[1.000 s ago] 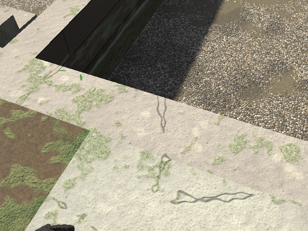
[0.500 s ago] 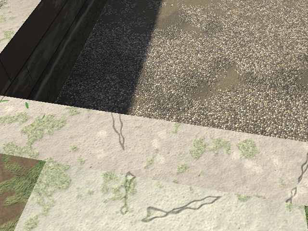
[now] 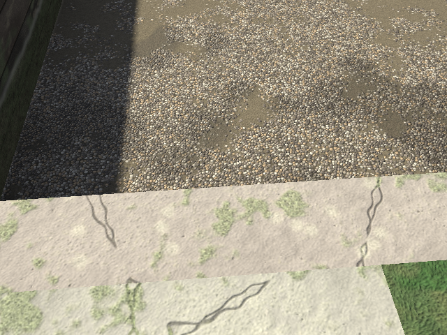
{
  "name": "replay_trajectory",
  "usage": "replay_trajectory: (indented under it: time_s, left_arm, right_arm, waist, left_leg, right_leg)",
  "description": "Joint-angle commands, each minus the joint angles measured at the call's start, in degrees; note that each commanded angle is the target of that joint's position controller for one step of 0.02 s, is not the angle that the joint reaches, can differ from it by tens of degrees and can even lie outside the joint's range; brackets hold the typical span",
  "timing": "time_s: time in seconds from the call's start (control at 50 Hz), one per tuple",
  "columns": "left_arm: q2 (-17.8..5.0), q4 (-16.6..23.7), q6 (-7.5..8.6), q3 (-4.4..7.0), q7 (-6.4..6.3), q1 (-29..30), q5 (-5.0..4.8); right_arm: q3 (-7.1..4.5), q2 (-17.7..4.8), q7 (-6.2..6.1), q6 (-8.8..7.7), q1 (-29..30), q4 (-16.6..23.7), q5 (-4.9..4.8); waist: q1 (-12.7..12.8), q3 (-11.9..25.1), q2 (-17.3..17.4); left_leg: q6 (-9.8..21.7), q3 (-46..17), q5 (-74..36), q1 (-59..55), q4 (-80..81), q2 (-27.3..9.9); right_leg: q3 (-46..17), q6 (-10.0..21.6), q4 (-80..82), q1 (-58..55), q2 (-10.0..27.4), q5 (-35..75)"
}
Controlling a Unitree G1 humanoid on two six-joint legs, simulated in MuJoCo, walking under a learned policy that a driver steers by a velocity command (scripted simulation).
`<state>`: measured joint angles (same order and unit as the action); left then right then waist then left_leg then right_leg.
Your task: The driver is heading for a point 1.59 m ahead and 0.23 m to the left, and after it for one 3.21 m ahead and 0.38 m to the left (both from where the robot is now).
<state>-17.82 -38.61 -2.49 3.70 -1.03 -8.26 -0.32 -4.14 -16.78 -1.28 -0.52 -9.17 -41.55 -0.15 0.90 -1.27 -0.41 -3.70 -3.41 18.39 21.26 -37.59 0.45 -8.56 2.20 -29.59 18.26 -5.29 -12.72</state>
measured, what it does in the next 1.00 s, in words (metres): steps on the spot: left foot, then right foot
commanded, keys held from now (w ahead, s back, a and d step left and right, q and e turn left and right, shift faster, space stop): no key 1.00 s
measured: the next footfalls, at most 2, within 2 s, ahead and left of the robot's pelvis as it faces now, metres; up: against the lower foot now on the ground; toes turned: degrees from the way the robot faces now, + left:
left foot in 0.04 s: +0.05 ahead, +0.13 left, +0.00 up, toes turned -3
right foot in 0.28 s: +0.02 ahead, -0.13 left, +0.00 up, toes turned +2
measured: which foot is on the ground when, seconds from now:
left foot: up 0.00-0.02, down 0.04-1.00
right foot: down 0.00-0.04, up 0.06-0.26, down 0.28-1.00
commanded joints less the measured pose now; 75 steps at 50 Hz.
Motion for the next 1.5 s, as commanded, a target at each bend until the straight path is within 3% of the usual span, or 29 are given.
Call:
replay_trajectory:
  time_s: [0.02,0.04,0.06,0.08,0.1,0.12,0.16,0.2,0.24,0.26,0.28,0.3,0.34,0.4,0.66,0.94,1.5]
  left_arm:
    - [-6.68,3.10,0.40,1.11,-0.11,1.00,-0.30]
    - [-4.80,2.87,0.73,0.43,-0.16,-1.03,0.39]
    - [-3.14,2.95,1.32,0.09,0.04,-4.39,0.92]
    - [-5.11,3.39,1.68,0.56,-0.09,-2.36,1.13]
    - [-7.38,2.96,1.62,1.33,-0.22,-1.32,0.86]
    - [-6.98,2.61,1.38,1.53,-0.30,-0.34,0.65]
    - [-5.36,1.94,0.64,1.35,-0.26,-0.49,0.66]
    - [-2.35,0.84,0.63,0.43,0.11,-1.56,0.26]
    - [-1.37,-0.54,0.82,0.17,0.35,-2.75,0.24]
    - [-2.47,-0.59,0.75,0.30,0.43,-2.25,0.63]
    - [-4.75,0.08,0.64,0.62,0.29,-1.90,1.02]
    - [-7.46,-0.20,0.46,1.21,0.14,-1.50,0.74]
    - [-3.98,-0.97,0.73,0.55,0.63,-1.77,0.86]
    - [-3.46,-1.84,1.75,0.13,0.43,-1.54,1.21]
    - [-2.04,-5.55,2.76,-0.73,-0.43,-4.12,0.84]
    - [-0.96,-11.66,2.89,-0.90,-0.69,-5.27,0.55]
    - [0.93,-20.63,2.82,-2.01,-1.38,-9.76,0.29]
  right_arm:
    - [-1.14,-4.58,0.72,-1.69,-1.60,3.70,0.40]
    - [-1.47,-7.27,0.58,-1.89,-2.18,4.25,1.51]
    - [-1.99,-11.20,0.33,-1.65,0.17,5.00,2.45]
    - [-0.98,-7.56,0.53,-1.70,0.95,4.76,3.00]
    - [-0.27,-5.55,0.66,-1.94,2.72,5.43,2.58]
    - [-0.32,-5.89,0.58,-1.99,2.74,5.09,2.10]
    - [-0.29,-6.68,0.32,-2.09,2.99,4.67,1.03]
    - [-0.07,-6.24,0.44,-1.49,3.10,4.23,0.80]
    - [0.38,-5.17,0.65,-0.88,1.94,3.56,0.36]
    - [0.56,-4.74,0.83,-1.03,0.05,3.05,0.43]
    - [0.87,-4.22,1.14,-1.47,-1.15,2.89,0.98]
    - [0.75,-4.78,1.63,-1.99,-3.41,2.85,1.48]
    - [0.98,-4.54,1.58,-1.95,0.55,2.91,1.45]
    - [1.15,-3.62,0.94,-1.12,0.80,2.75,1.10]
    - [0.85,-3.37,-0.19,-0.77,-1.76,-2.28,0.69]
    - [0.79,-3.07,-1.16,-0.36,-4.29,-9.27,0.38]
    - [1.95,-0.59,-1.50,0.16,-7.26,-18.39,0.12]
  waist:
    - [-1.81,5.65,-7.23]
    - [-0.89,6.38,-2.44]
    - [3.48,5.69,9.41]
    - [2.05,5.73,13.50]
    - [1.16,4.56,11.74]
    - [0.57,4.27,11.15]
    - [0.12,3.65,10.36]
    - [0.37,4.00,9.36]
    - [0.71,5.03,9.43]
    - [-0.05,5.42,8.83]
    - [-0.94,6.10,5.83]
    - [-3.48,5.81,0.67]
    - [-1.31,3.97,-1.16]
    - [-1.64,1.88,-2.82]
    - [-1.18,0.78,-0.21]
    - [-1.24,-0.08,0.00]
    - [-1.12,-2.00,0.50]
  left_leg:
    - [2.43,0.69,-10.07,-9.37,14.97,-0.75]
    - [4.58,-5.16,-16.47,-14.10,16.88,-7.32]
    - [10.54,-14.41,-25.92,-14.63,17.67,-15.35]
    - [17.13,-19.48,-23.53,-9.15,19.73,-19.89]
    - [17.66,-18.20,-20.46,-8.36,20.14,-18.52]
    - [16.26,-16.36,-18.84,-9.53,19.71,-16.54]
    - [14.82,-13.72,-21.32,-11.01,18.21,-15.18]
    - [13.41,-9.24,-25.71,-10.56,16.14,-12.10]
    - [11.58,-6.23,-25.59,-10.71,14.02,-9.48]
    - [9.82,-5.87,-22.85,-10.12,13.76,-8.61]
    - [7.47,-5.09,-17.63,-8.48,12.77,-7.45]
    - [5.65,-2.50,-12.78,-7.34,12.79,-4.55]
    - [3.42,0.65,-8.25,-9.79,10.70,-2.72]
    - [3.71,0.71,-10.42,-9.84,9.97,-2.80]
    - [2.38,0.93,-11.03,-10.00,10.52,-2.55]
    - [2.38,1.23,-11.65,-10.27,11.39,-2.31]
    - [3.13,1.92,-9.85,-9.47,12.81,-1.40]
  right_leg:
    - [-14.38,6.88,4.83,-2.98,12.38,8.93]
    - [-11.72,3.41,0.90,0.08,9.49,2.20]
    - [-3.01,-0.08,-5.83,4.65,1.87,-9.65]
    - [0.35,-2.49,-9.19,2.86,2.35,-16.22]
    - [0.79,-3.79,-12.94,1.90,3.65,-16.55]
    - [1.42,-4.49,-14.33,3.10,3.67,-15.85]
    - [1.69,-6.00,-15.49,3.95,5.49,-15.51]
    - [4.49,-6.37,-8.72,0.00,5.45,-12.53]
    - [6.78,-5.90,3.72,-6.16,4.57,-0.32]
    - [5.66,-5.28,6.11,-9.18,5.19,5.10]
    - [2.38,-4.09,5.42,-11.80,8.17,12.78]
    - [1.41,-1.79,2.10,-11.19,9.20,13.61]
    - [0.94,-0.09,3.88,-5.23,8.49,3.28]
    - [0.82,-1.01,4.93,-3.11,8.30,2.92]
    - [1.61,-1.07,4.76,-3.75,7.31,2.68]
    - [3.34,-1.40,5.16,-4.78,6.16,4.51]
    - [5.37,-2.10,6.22,-4.22,5.17,2.86]
Keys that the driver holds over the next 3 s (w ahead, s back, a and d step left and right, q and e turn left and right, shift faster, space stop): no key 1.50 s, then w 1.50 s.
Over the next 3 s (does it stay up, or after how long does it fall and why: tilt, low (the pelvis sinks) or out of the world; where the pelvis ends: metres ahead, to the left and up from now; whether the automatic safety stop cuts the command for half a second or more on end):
stays up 0.63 0.02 0.00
